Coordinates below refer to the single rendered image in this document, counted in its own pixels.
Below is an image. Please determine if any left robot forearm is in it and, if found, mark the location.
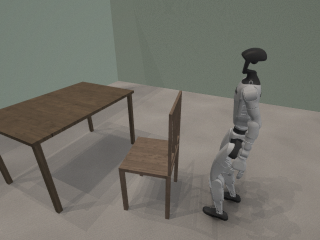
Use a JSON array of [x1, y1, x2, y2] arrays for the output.
[[237, 122, 260, 160]]

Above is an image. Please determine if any chair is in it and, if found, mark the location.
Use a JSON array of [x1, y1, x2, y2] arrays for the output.
[[118, 90, 182, 220]]

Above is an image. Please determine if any robot left shin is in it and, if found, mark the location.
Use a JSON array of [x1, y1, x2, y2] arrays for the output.
[[209, 178, 224, 215]]

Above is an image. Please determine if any table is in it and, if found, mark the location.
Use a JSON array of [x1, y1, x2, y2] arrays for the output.
[[0, 82, 135, 214]]

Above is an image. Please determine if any robot left hand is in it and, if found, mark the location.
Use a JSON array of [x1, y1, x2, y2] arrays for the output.
[[228, 157, 247, 179]]

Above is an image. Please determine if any robot left upper arm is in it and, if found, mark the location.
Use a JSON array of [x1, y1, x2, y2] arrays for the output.
[[242, 85, 262, 129]]

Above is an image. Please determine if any right robot thigh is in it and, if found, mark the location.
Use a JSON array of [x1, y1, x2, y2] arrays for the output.
[[219, 128, 232, 173]]

